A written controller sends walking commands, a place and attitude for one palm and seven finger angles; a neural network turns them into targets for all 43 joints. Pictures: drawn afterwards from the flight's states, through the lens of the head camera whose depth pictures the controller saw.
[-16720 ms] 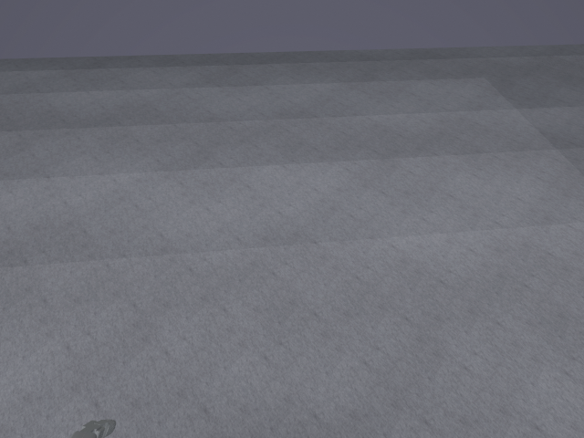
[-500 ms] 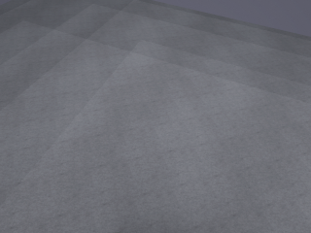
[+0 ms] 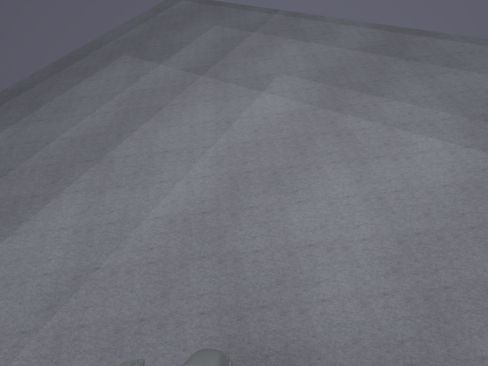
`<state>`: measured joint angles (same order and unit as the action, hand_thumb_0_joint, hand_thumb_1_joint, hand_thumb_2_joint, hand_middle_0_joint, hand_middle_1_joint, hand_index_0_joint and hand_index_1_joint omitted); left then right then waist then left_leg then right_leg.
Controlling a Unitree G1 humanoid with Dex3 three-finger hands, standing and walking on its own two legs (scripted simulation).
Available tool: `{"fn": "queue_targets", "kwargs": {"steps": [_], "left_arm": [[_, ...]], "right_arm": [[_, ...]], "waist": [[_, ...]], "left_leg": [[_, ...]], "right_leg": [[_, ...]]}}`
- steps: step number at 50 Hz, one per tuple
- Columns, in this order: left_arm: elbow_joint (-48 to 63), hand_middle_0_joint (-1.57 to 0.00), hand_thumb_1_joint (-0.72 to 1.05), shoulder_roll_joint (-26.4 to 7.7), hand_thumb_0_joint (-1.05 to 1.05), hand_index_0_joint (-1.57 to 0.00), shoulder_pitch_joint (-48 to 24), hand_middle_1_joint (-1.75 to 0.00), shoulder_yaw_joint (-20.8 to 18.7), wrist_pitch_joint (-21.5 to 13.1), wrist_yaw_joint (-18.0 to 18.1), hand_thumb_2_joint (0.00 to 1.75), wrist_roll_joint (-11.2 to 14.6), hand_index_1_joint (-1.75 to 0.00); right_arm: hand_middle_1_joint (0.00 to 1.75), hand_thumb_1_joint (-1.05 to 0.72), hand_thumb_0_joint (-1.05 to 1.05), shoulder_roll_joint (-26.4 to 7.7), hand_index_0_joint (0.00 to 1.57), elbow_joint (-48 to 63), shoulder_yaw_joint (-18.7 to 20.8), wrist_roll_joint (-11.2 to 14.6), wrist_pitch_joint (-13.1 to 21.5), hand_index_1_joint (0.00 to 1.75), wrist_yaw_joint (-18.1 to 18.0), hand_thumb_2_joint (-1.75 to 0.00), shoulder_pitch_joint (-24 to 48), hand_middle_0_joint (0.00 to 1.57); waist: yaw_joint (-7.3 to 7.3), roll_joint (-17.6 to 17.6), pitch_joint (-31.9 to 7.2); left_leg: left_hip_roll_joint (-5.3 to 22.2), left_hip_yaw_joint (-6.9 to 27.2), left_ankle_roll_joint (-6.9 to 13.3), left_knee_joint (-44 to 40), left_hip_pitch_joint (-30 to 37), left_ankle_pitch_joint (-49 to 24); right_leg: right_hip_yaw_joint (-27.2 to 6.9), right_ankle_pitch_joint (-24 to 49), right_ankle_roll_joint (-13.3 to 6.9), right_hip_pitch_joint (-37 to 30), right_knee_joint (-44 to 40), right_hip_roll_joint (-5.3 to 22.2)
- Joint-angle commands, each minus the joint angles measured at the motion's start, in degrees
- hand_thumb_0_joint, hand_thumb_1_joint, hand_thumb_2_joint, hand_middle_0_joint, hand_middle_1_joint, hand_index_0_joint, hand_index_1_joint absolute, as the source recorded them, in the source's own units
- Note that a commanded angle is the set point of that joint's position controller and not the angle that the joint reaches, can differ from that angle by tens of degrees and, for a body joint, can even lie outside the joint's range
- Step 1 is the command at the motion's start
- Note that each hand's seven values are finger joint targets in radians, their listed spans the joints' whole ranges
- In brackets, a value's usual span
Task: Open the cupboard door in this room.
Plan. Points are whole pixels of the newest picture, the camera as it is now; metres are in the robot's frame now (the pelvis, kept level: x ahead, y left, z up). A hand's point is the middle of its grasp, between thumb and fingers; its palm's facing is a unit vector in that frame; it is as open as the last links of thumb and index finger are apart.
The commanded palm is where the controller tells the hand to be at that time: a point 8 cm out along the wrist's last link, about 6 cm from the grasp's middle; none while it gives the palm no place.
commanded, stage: turn or walk to find it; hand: left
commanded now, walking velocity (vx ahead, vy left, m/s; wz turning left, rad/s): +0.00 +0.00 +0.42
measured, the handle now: out of the picture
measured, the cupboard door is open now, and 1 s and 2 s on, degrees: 0 0 0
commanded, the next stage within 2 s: none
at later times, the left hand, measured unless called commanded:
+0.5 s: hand out of the picture -0.07 +0.25 -0.18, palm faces +0.29 -0.92 -0.25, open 7.4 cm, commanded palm none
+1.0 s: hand out of the picture -0.06 +0.18 -0.14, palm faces +0.43 -0.86 -0.27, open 7.4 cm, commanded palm none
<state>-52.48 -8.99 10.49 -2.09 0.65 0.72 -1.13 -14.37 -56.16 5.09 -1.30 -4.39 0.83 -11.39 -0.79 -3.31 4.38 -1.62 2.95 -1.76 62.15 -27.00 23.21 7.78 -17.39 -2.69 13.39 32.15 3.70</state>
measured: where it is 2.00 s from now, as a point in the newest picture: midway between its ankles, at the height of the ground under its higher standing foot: outside the picture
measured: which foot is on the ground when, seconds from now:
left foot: up 0.00-0.36, down 0.38-0.80, up 0.82-1.00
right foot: down 0.00-0.38, up 0.40-0.78, down 0.80-1.00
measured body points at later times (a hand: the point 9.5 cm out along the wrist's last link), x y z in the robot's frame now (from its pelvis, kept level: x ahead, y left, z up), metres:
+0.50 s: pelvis -0.04 +0.03 +0.00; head -0.02 +0.06 +0.44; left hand -0.09 +0.30 -0.16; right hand +0.12 -0.18 -0.13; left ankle -0.06 +0.14 -0.74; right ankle -0.01 -0.09 -0.69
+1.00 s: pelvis -0.05 -0.03 +0.00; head -0.01 -0.05 +0.45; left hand -0.08 +0.22 -0.12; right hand +0.09 -0.24 -0.16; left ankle -0.13 +0.11 -0.64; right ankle -0.02 -0.11 -0.74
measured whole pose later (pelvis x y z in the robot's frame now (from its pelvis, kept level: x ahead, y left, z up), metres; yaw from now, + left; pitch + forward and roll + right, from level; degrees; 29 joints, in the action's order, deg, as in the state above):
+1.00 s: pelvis -0.05 -0.03 +0.00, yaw +26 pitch -1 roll +3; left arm -53.5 -8.7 11.4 -2.0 0.6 0.9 -1.2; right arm -14.3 -57.1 5.1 -1.3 -4.4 0.9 -12.4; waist -1.2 -2.4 4.7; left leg 0.0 1.7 -3.0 65.9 -28.0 21.8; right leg 9.2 -16.7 -1.9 11.9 29.9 4.9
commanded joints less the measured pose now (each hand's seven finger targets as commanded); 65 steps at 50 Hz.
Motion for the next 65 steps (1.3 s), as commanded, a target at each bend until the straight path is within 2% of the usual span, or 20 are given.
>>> {"fn": "queue_targets", "kwargs": {"steps": [1,10,17,18,19,20,26,34,38,39,40,41,44,46,55,60,62,63,64,65], "left_arm": [[3.65,-0.20,0.90,-10.56,0.00,-0.20,-0.12,-0.30,-2.55,-1.83,1.29,0.90,0.00,-0.30],[-0.55,-0.20,0.90,-13.52,0.00,-0.20,7.66,-0.30,-3.20,-1.38,1.17,0.90,-0.56,-0.30],[-1.70,-0.20,0.90,-14.58,0.00,-0.20,5.05,-0.30,-3.82,-0.37,0.80,0.90,-0.15,-0.30],[-1.28,-0.20,0.90,-13.20,0.00,-0.20,4.77,-0.30,-3.69,0.04,0.64,0.90,0.33,-0.30],[0.31,-0.20,0.90,-9.85,0.00,-0.20,4.91,-0.30,-3.01,0.36,0.24,0.90,0.59,-0.30],[2.46,-0.20,0.90,-8.51,0.00,-0.20,1.97,-0.30,-2.03,0.84,0.20,0.90,0.15,-0.30],[-0.78,-0.20,0.90,-9.62,0.00,-0.20,2.19,-0.30,-2.59,1.40,-0.34,0.90,0.07,-0.30],[2.01,-0.20,0.90,-7.86,0.00,-0.20,-0.44,-0.30,-1.90,0.96,0.05,0.90,0.50,-0.30],[0.82,-0.20,0.90,-8.35,0.00,-0.20,5.44,-0.30,-2.11,-0.11,0.31,0.90,0.68,-0.30],[0.48,-0.20,0.90,-10.66,0.00,-0.20,7.66,-0.30,-2.56,-0.72,0.58,0.90,0.34,-0.30],[0.56,-0.20,0.90,-15.65,0.00,-0.20,8.45,-0.30,-3.56,-1.28,1.10,0.90,-0.52,-0.30],[1.51,-0.20,0.90,-17.15,0.00,-0.20,7.72,-0.30,-3.86,-1.17,1.08,0.90,-0.23,-0.30],[3.24,-0.20,0.90,-12.08,0.00,-0.20,-0.34,-0.30,-3.04,-1.12,1.36,0.90,0.14,-0.30],[3.63,-0.20,0.90,-10.78,0.00,-0.20,-1.12,-0.30,-2.46,-1.61,1.24,0.90,0.02,-0.30],[0.07,-0.20,0.90,-13.77,0.00,-0.20,6.64,-0.30,-3.35,-1.29,1.19,0.90,-0.65,-0.30],[-0.80,-0.20,0.90,-15.26,0.00,-0.20,5.28,-0.30,-3.90,-0.62,0.94,0.90,-0.49,-0.30],[-0.38,-0.20,0.90,-13.70,0.00,-0.20,4.73,-0.30,-3.71,0.02,0.66,0.90,0.31,-0.30],[1.19,-0.20,0.90,-10.41,0.00,-0.20,5.36,-0.30,-3.21,0.39,0.30,0.90,0.63,-0.30],[3.02,-0.20,0.90,-8.79,0.00,-0.20,1.37,-0.30,-1.86,0.74,0.28,0.90,0.15,-0.30],[2.86,-0.20,0.90,-8.87,0.00,-0.20,-1.05,-0.30,-1.98,1.56,0.77,0.90,0.03,-0.30]], "right_arm": [[0.30,-0.90,0.00,-3.30,0.20,2.93,0.67,-0.09,0.99,0.30,0.17,-0.90,-1.57,0.20],[0.30,-0.90,0.00,-2.11,0.20,3.60,-0.96,0.59,1.63,0.30,-0.14,-0.90,5.08,0.20],[0.30,-0.90,0.00,-2.63,0.20,3.00,-1.27,0.76,2.96,0.30,-0.42,-0.90,0.70,0.20],[0.30,-0.90,0.00,-5.16,0.20,2.76,-0.71,0.62,3.51,0.30,-0.37,-0.90,-1.22,0.20],[0.30,-0.90,0.00,-10.33,0.20,3.25,0.45,0.11,3.76,0.30,-0.50,-0.90,-2.08,0.20],[0.30,-0.90,0.00,-13.25,0.20,3.14,0.97,0.10,3.21,0.30,-0.83,-0.90,-3.76,0.20],[0.30,-0.90,0.00,-7.93,0.20,4.34,-0.50,0.28,4.02,0.30,-1.91,-0.90,3.14,0.20],[0.30,-0.90,0.00,-8.46,0.20,4.46,0.65,-0.19,3.29,0.30,-1.47,-0.90,1.06,0.20],[0.30,-0.90,0.00,-7.80,0.20,5.48,0.96,0.18,3.01,0.30,-1.28,-0.90,2.34,0.20],[0.30,-0.90,0.00,-5.97,0.20,5.57,0.94,0.60,3.08,0.30,-1.00,-0.90,2.30,0.20],[0.30,-0.90,0.00,-1.97,0.20,6.86,0.17,0.92,3.26,0.30,-0.69,-0.90,1.13,0.20],[0.30,-0.90,0.00,-3.47,0.20,7.95,0.60,0.40,2.66,0.30,-0.90,-0.90,3.62,0.20],[0.30,-0.90,0.00,-4.06,0.20,4.58,1.11,0.04,1.49,0.30,-0.31,-0.90,1.25,0.20],[0.30,-0.90,0.00,-2.89,0.20,3.18,0.70,-0.06,1.22,0.30,0.06,-0.90,-1.45,0.20],[0.30,-0.90,0.00,-1.73,0.20,3.90,-0.85,0.51,1.82,0.30,-0.05,-0.90,5.16,0.20],[0.30,-0.90,0.00,-2.01,0.20,3.59,-1.33,0.84,2.73,0.30,-0.37,-0.90,2.46,0.20],[0.30,-0.90,0.00,-5.15,0.20,2.92,-0.66,0.59,3.62,0.30,-0.25,-0.90,-0.90,0.20],[0.30,-0.90,0.00,-10.80,0.20,3.32,0.63,0.05,4.05,0.30,-0.44,-0.90,-2.57,0.20],[0.30,-0.90,0.00,-13.48,0.20,2.83,1.02,0.30,3.49,0.30,-0.64,-0.90,-5.09,0.20],[0.30,-0.90,0.00,-12.46,0.20,2.00,1.01,0.15,3.74,0.30,-1.39,-0.90,-5.32,0.20]], "waist": [[0.02,12.52,-2.54],[4.14,12.71,-5.27],[0.88,12.62,-7.13],[-0.57,5.52,-7.67],[-1.04,-10.38,-7.31],[-2.42,-12.11,-5.45],[0.99,-4.72,-4.11],[-0.52,-6.36,-5.18],[2.27,-4.73,-7.62],[3.31,0.76,-8.46],[3.33,16.05,-8.71],[4.43,19.61,-6.56],[0.20,9.89,-2.03],[-0.52,11.22,-2.87],[4.00,12.85,-4.31],[2.35,14.92,-6.24],[-0.13,7.20,-8.13],[-0.91,-8.64,-8.78],[-2.50,-11.53,-6.69],[-3.12,-12.00,-6.80]], "left_leg": [[2.97,0.28,-1.72,7.60,-4.16,-3.24],[3.67,-4.22,-1.95,-11.10,0.41,3.60],[3.21,-8.07,0.23,-34.33,16.00,-7.12],[6.59,-3.69,1.57,-40.46,22.58,-12.01],[19.10,13.35,6.38,-44.09,27.40,-22.16],[25.55,17.70,12.04,-46.15,23.56,-29.20],[14.71,7.25,9.99,-45.02,18.83,-28.14],[14.46,12.20,11.40,-42.44,17.73,-27.77],[10.72,12.92,8.31,-36.58,11.12,-25.50],[7.61,10.12,5.47,-31.56,5.77,-19.02],[-0.13,1.67,1.31,-20.19,-5.13,-3.05],[-1.00,0.94,0.36,-8.64,-5.64,10.29],[2.30,2.45,0.14,6.66,-5.36,2.54],[2.57,0.59,-1.07,7.99,-4.86,-1.76],[3.62,-4.81,-2.13,-11.16,-0.03,3.69],[2.88,-8.36,-0.83,-27.12,9.53,-1.63],[5.65,-4.96,0.94,-40.17,21.64,-14.50],[18.39,11.86,6.41,-42.18,28.54,-29.00],[24.99,15.81,11.50,-43.80,25.36,-38.22],[23.76,16.40,11.77,-44.83,22.60,-35.82]], "right_leg": [[-8.98,14.02,-3.39,-3.09,-15.37,14.06],[-7.09,26.75,-5.94,-10.80,-12.02,17.28],[-1.87,19.39,-1.74,-3.19,-4.61,16.55],[0.82,12.05,1.17,3.18,1.95,14.19],[3.82,-6.19,5.33,15.66,13.59,6.40],[0.58,-18.41,6.05,18.69,22.03,3.85],[-5.93,-5.35,6.96,17.17,30.73,2.53],[-5.01,-8.45,6.95,10.23,13.98,-0.21],[-3.58,3.02,6.25,-3.64,-5.45,-1.62],[-7.40,6.32,5.29,-10.48,-12.06,2.55],[-21.77,10.31,0.41,-16.50,-15.11,16.69],[-26.54,13.57,-5.51,-8.35,-16.90,24.15],[-16.73,12.74,-5.14,-1.40,-15.53,17.57],[-9.64,17.01,-3.36,-3.09,-14.20,14.30],[-6.36,28.09,-5.65,-9.91,-11.02,16.98],[-3.36,27.20,-3.58,-7.72,-6.00,17.23],[0.71,18.55,1.40,0.38,3.55,13.87],[3.92,-2.36,5.62,13.48,14.24,6.57],[0.80,-19.32,6.38,16.91,22.79,3.87],[-4.16,-18.29,6.51,17.48,27.35,3.80]]}}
